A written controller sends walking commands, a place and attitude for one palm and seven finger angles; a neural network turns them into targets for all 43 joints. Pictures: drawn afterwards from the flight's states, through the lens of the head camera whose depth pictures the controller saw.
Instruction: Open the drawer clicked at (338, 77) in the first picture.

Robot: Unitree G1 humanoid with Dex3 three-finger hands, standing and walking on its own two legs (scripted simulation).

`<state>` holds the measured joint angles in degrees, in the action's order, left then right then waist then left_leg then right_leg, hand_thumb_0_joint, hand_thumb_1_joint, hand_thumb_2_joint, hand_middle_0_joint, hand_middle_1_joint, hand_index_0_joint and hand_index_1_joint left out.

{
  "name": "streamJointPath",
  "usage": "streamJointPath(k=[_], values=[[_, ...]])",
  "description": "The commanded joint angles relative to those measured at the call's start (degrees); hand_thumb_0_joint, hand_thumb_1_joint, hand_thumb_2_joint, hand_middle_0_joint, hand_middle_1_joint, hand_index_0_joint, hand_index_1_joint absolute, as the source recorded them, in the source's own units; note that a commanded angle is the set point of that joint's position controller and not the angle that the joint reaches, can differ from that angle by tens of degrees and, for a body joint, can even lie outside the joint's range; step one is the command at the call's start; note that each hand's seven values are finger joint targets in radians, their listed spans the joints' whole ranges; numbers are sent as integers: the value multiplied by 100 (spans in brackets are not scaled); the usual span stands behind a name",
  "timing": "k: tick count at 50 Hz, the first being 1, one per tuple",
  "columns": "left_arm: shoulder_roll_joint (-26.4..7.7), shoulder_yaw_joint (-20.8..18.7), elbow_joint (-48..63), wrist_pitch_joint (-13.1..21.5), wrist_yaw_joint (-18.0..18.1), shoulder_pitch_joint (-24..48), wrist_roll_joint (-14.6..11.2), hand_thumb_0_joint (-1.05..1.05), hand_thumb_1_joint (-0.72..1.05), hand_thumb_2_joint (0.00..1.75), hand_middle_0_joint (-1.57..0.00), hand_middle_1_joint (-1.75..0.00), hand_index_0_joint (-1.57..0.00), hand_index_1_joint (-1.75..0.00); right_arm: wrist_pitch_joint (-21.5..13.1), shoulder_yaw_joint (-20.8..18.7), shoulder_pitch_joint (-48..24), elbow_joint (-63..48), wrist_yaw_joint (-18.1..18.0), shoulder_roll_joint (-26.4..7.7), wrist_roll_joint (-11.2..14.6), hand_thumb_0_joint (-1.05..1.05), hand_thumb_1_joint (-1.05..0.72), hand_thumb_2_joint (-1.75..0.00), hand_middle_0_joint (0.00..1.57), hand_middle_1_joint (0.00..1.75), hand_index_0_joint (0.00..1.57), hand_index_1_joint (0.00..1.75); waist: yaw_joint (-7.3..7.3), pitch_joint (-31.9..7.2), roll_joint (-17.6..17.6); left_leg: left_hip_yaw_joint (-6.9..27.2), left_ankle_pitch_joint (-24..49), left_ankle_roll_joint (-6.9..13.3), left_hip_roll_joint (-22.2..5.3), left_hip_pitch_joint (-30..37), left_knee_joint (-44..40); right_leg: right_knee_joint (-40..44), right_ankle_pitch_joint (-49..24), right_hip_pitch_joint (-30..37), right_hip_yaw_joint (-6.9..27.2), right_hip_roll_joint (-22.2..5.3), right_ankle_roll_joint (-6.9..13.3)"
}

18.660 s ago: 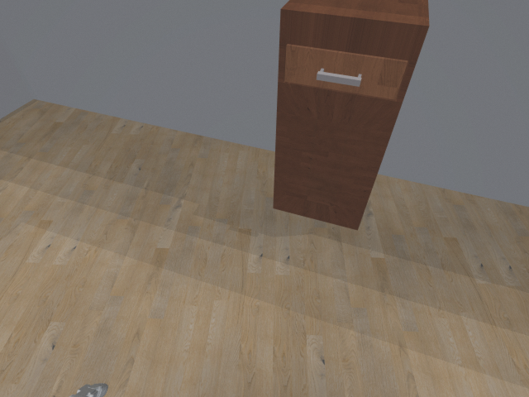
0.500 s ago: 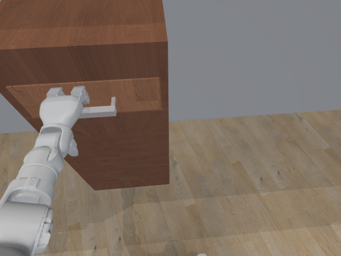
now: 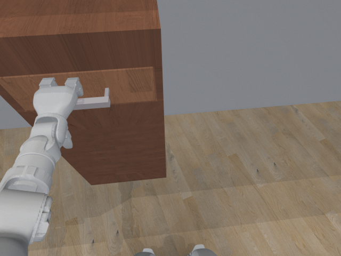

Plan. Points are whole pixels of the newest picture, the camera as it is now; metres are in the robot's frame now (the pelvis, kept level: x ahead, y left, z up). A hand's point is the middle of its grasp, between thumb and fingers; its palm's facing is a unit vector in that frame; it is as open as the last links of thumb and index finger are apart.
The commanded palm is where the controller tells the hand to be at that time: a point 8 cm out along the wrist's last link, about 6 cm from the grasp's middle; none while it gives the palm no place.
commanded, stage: lower the fingers behind the handle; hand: left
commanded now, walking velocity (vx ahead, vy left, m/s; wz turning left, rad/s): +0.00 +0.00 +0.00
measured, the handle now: (83, 98) +0.51 +0.24 +0.04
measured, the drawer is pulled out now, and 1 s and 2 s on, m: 0.00 0.00 0.00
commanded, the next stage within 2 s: lift the fingers back up to retry in 0.20 s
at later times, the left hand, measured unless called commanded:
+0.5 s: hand (64, 112) +0.45 +0.27 +0.05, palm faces -0.04 +0.00 -1.00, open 13.8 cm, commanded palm +0.43 +0.27 +0.10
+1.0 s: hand (56, 97) +0.46 +0.27 +0.10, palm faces +0.03 -0.01 -1.00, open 13.5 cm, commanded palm +0.43 +0.27 +0.15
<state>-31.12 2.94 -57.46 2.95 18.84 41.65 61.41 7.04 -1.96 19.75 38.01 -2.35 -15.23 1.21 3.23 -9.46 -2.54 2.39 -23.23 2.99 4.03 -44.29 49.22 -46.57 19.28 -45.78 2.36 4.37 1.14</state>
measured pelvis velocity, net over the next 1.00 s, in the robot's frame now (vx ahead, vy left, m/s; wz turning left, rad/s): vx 0.03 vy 0.01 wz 0.01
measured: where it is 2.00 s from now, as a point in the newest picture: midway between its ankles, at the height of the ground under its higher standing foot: outside the picture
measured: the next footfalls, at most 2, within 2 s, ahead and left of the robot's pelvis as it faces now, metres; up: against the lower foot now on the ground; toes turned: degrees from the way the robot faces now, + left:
none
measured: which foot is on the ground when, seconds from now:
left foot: down 0.00-1.00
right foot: down 0.00-1.00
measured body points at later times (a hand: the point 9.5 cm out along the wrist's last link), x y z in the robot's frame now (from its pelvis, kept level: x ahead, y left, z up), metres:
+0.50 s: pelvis +0.00 +0.00 +0.00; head +0.08 -0.01 +0.45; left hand +0.45 +0.27 +0.10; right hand +0.05 -0.28 -0.12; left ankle -0.01 +0.09 -0.69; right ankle +0.02 -0.11 -0.69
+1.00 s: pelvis +0.03 +0.01 +0.02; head +0.08 -0.01 +0.47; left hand +0.45 +0.27 +0.15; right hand +0.12 -0.25 -0.11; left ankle -0.01 +0.09 -0.69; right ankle +0.02 -0.11 -0.69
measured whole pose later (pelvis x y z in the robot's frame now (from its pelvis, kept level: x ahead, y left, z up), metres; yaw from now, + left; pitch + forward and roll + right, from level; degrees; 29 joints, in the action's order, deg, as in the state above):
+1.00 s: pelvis +0.03 +0.01 +0.02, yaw +0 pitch +13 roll -1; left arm -29.1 1.6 -44.3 1.4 12.9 33.8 58.0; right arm 7.5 -2.4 16.5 38.4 -2.2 -14.7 1.7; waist 1.5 -8.2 -4.2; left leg 3.0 -21.9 3.6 4.3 -29.9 39.0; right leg -36.6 18.4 -31.2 2.7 3.6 0.8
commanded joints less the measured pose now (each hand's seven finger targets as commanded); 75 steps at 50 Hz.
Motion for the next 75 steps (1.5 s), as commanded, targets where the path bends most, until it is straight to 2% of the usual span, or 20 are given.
streamJointPath(k=[1, 6, 8, 15, 20, 22, 24, 27, 32, 37, 41, 45, 50, 51, 56, 61, 64, 68, 71, 75], values=[[-944, -253, 377, 42, -177, 1501, -146, 0, -50, 30, -30, -120, -30, -120, -166, -297, 484, -449, -71, -862, -20, 0, -90, -90, 20, 30, 20, 30, 165, -1492, 403, -145, 993, 4, -205, 732, -645, 669, -699, 1155, -158, -143, 126], [-1054, -253, 228, 39, -201, 1600, -114, 0, -50, 30, -30, -120, -30, -120, -182, -267, 493, -397, -92, -891, 3, 0, -90, -90, 20, 30, 20, 30, 242, -1156, 444, -124, 748, 19, -211, 547, -664, 720, -461, 977, -155, -143, 119], [-1316, -418, 256, 52, -200, 1599, -94, 0, -50, 30, -30, -120, -30, -120, -180, -252, 500, -399, -105, -906, -2, 0, -90, -90, 20, 30, 20, 30, 178, -1346, 346, -156, 791, 25, -189, 496, -632, 682, -536, 1114, -107, -154, 120], [-1270, -420, 183, 65, -273, 1301, -157, 0, -50, 30, -30, -120, -30, -120, -171, -243, 512, -438, -103, -886, 8, 0, -90, -90, 20, 30, 20, 30, 116, -1446, 434, -213, 873, 28, -166, 415, -601, 674, -720, 1306, -83, -154, 99], [-1615, -622, 606, 89, -239, 1650, -173, 0, -50, 30, -30, -120, -30, -120, -145, -246, 456, -483, -135, -869, 31, 0, -90, -90, 20, 30, 20, 30, 98, -1643, 284, -224, 1008, 39, -167, 625, -709, 777, -856, 1616, -41, -162, 75], [-1828, -794, 878, 160, -214, 1894, -157, 0, -50, 30, -30, -120, -30, -120, -142, -264, 452, -464, -144, -884, 10, 0, -90, -90, 20, 30, 20, 30, 70, -1816, 174, -163, 1220, 23, -189, 828, -749, 759, -972, 1671, -67, -148, 97], [-1607, -658, 1075, 194, -178, 1946, -158, 0, -50, 30, -30, -120, -30, -120, -163, -288, 429, -479, -143, -842, 13, 0, -90, -90, 20, 30, 20, 30, 96, -1844, 1, -161, 1394, 10, -211, 1137, -814, 804, -1061, 1641, -106, -142, 100], [-1700, -822, 1373, 269, -117, 1932, -173, 0, -50, 30, -30, -120, -30, -120, -155, -304, 375, -480, -133, -836, -17, 0, -90, -90, 20, 30, 20, 30, 17, -2039, -112, -115, 1728, -18, -221, 1434, -861, 813, -1229, 1768, -141, -117, 134], [-1591, -711, 1839, 319, 9, 2405, -149, 0, -50, 30, -30, -120, -30, -120, -210, -334, 285, -439, -132, -834, -27, 0, -90, -90, 20, 30, 20, 30, 114, -1932, -389, -11, 2018, -75, -273, 1949, -992, 921, -1180, 1605, -224, -102, 160], [-1724, -938, 2205, 201, 63, 2155, -207, 0, -50, 30, -30, -120, -30, -120, -188, -360, 197, -431, -84, -831, -57, 0, -90, -90, 20, 30, 20, 30, -97, -2402, -602, 53, 3144, -234, -307, 2541, -1020, 876, -1725, 1951, -283, -81, 191], [-1531, -802, 2437, 79, -41, 2107, -289, 0, -50, 30, -30, -120, -30, -120, -174, -372, 92, -443, -57, -807, -9, 0, -90, -90, 20, 30, 20, 30, -38, -2122, -359, 74, 3452, -241, -332, 2664, -1098, 1005, -1925, 2082, -298, -93, 149], [-1592, -866, 2800, -78, -216, 1820, -338, 0, -50, 30, -30, -120, -30, -120, -152, -366, -50, -488, -50, -791, 7, 0, -90, -90, 20, 30, 20, 30, -161, -2207, -372, 46, 4006, -258, -331, 2880, -1176, 1084, -2333, 2456, -263, -117, 151], [-1076, -451, 2038, -325, -648, 1180, -416, 0, -50, 30, -30, -120, -30, -120, -44, -288, -179, -519, -35, -818, 55, 0, -90, -90, 20, 30, 20, 30, -129, -1308, 316, -49, 3234, -181, -282, 2373, -1419, 1277, -2179, 2554, -295, -159, 141], [-1253, -586, 2011, -316, -711, 1159, -384, 0, -50, 30, -30, -120, -30, -120, -31, -285, -213, -538, -49, -826, 56, 0, -90, -90, 20, 30, 20, 30, -184, -1304, 328, -74, 3065, -161, -280, 2338, -1468, 1304, -2124, 2621, -274, -175, 152], [-1141, -383, 2587, 22, -927, 1541, -324, 0, -50, 30, -30, -120, -30, -120, -14, -301, -269, -657, -101, -780, 26, 0, -90, -90, 20, 30, 20, 30, -147, -1549, 5, -48, 3125, -149, -243, 2652, -1405, 1303, -2107, 2576, -216, -198, 169], [-1179, -523, 3027, 438, -720, 1786, -370, 0, -50, 30, -30, -120, -30, -120, -74, -350, -274, -619, -125, -700, -32, 0, -90, -90, 20, 30, 20, 30, -131, -1745, -286, -4, 3360, -207, -235, 2865, -1277, 1205, -2080, 2366, -210, -180, 172], [-1204, -611, 2717, 385, -467, 1907, -324, 0, -50, 30, -30, -120, -30, -120, -109, -356, -222, -494, -91, -707, -38, 0, -90, -90, 20, 30, 20, 30, -121, -1541, -313, 35, 3240, -264, -238, 2733, -1266, 1147, -1890, 2123, -273, -152, 206], [-1741, -1024, 2326, 97, -224, 1842, -206, 0, -50, 30, -30, -120, -30, -120, -82, -303, -274, -473, -91, -720, -58, 0, -90, -90, 20, 30, 20, 30, -282, -1847, -225, -87, 2879, -217, -152, 2304, -1328, 1098, -2065, 2616, -188, -179, 210], [-1517, -854, 2086, -124, -281, 1519, -218, 0, -50, 30, -30, -120, -30, -120, -70, -307, -287, -508, -74, -737, -20, 0, -90, -90, 20, 30, 20, 30, -298, -1915, -3, -155, 2944, -176, -171, 2229, -1360, 1117, -2269, 2824, -194, -188, 188], [-923, -240, 2077, -210, -628, 1602, -355, 0, -50, 30, -30, -120, -30, -120, -72, -328, -252, -565, -76, -796, 43, 0, -90, -90, 20, 30, 20, 30, -75, -1665, 224, -147, 2690, -92, -210, 2338, -1410, 1295, -2115, 2701, -186, -203, 135]])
